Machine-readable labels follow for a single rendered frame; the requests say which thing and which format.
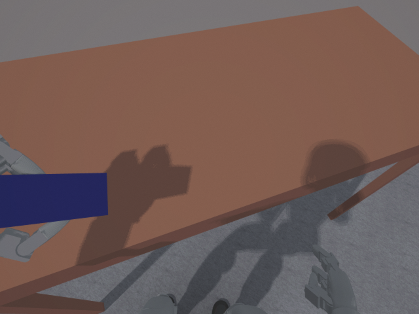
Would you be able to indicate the table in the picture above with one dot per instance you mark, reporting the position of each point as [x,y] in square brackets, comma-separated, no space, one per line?
[200,129]

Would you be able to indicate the left robot thigh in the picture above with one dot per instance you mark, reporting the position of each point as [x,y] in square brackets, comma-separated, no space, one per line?
[159,305]

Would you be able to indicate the robot left hand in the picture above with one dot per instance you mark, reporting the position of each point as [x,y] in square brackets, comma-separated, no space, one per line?
[15,244]

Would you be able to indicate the robot right hand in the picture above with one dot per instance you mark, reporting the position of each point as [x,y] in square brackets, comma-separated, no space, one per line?
[335,290]

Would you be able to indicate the right robot foot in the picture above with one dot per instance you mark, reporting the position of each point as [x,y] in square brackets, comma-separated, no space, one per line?
[220,307]

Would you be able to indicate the sponge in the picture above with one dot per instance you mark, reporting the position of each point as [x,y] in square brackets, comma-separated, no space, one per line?
[41,198]

